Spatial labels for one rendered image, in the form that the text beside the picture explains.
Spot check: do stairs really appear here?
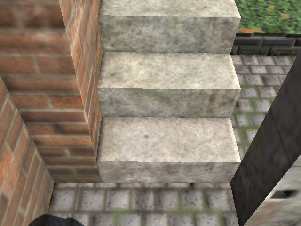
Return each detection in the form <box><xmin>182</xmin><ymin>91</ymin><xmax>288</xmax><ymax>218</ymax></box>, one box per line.
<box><xmin>96</xmin><ymin>0</ymin><xmax>241</xmax><ymax>184</ymax></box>

